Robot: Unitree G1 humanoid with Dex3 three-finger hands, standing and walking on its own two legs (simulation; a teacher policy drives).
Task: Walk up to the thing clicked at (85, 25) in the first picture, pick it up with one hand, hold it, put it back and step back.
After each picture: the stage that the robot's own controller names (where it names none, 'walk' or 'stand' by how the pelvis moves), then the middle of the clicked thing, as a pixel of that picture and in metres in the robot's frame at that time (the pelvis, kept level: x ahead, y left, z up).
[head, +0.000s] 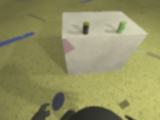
stand; (85, 28) +0.86 +0.09 +0.06
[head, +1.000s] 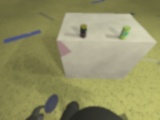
walk; (83, 31) +0.76 +0.14 +0.08
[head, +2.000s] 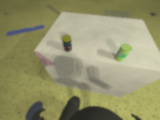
stand; (67, 43) +0.50 +0.23 +0.08
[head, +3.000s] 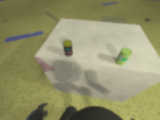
stand; (68, 48) +0.49 +0.19 +0.09
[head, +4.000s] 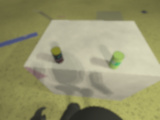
stand; (57, 55) +0.41 +0.26 +0.07
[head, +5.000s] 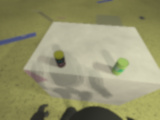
stand; (60, 59) +0.38 +0.22 +0.06
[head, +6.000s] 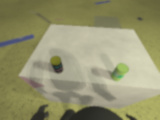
stand; (57, 65) +0.34 +0.23 +0.06
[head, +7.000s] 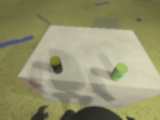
stand; (56, 65) +0.34 +0.24 +0.06
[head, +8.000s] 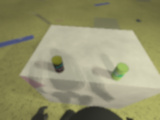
stand; (58, 64) +0.34 +0.23 +0.06
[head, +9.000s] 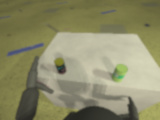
rise first; (60, 66) +0.35 +0.24 +0.07
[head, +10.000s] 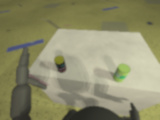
go down; (60, 64) +0.35 +0.24 +0.07
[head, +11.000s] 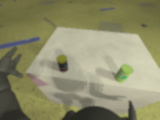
go down; (62, 63) +0.36 +0.21 +0.07
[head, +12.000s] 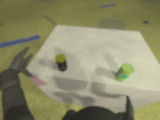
close in; (61, 63) +0.36 +0.21 +0.08
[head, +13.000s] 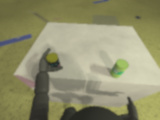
close; (54, 62) +0.34 +0.24 +0.09
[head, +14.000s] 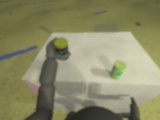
lift; (62, 49) +0.34 +0.17 +0.24
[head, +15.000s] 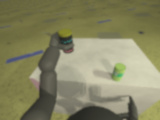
lift; (66, 41) +0.34 +0.15 +0.31
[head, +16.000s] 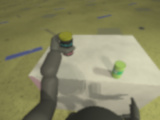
hold; (66, 44) +0.34 +0.15 +0.28
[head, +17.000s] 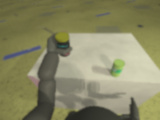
hold; (63, 45) +0.34 +0.16 +0.28
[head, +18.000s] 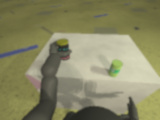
hold; (63, 49) +0.36 +0.18 +0.22
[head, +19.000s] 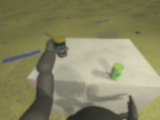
crouch; (60, 46) +0.36 +0.20 +0.26
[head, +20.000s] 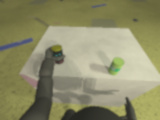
lower; (58, 54) +0.40 +0.23 +0.12
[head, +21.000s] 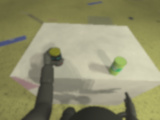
lower; (56, 57) +0.39 +0.23 +0.10
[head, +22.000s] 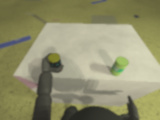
lower; (56, 63) +0.34 +0.22 +0.11
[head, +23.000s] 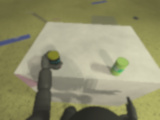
lower; (55, 60) +0.36 +0.24 +0.10
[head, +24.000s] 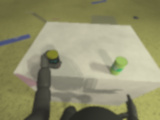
lower; (54, 59) +0.36 +0.24 +0.10
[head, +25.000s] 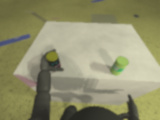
open; (54, 61) +0.35 +0.24 +0.10
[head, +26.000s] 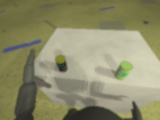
sink last; (61, 64) +0.35 +0.23 +0.08
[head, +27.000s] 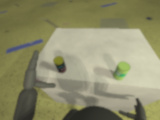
stand; (60, 65) +0.34 +0.24 +0.07
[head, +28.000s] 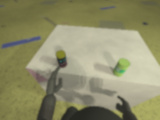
stand; (61, 59) +0.38 +0.24 +0.09
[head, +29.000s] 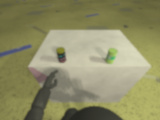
walk; (61, 55) +0.47 +0.23 +0.09
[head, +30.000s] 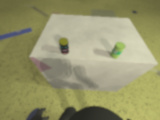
stand; (64, 46) +0.49 +0.22 +0.07
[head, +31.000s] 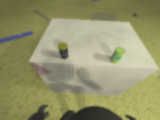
stand; (63, 51) +0.46 +0.22 +0.06
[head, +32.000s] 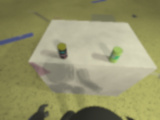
stand; (62, 51) +0.47 +0.23 +0.06
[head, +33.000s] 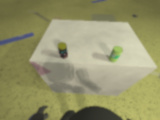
stand; (63, 50) +0.47 +0.23 +0.06
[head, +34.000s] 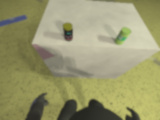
walk; (68, 32) +0.57 +0.19 +0.08
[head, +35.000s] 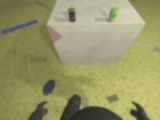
walk; (72, 15) +0.87 +0.25 +0.09
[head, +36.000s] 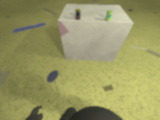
stand; (77, 14) +1.15 +0.23 +0.08
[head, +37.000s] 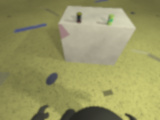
stand; (79, 17) +1.11 +0.21 +0.06
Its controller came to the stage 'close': yes
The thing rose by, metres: 0.25
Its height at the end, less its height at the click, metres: +0.00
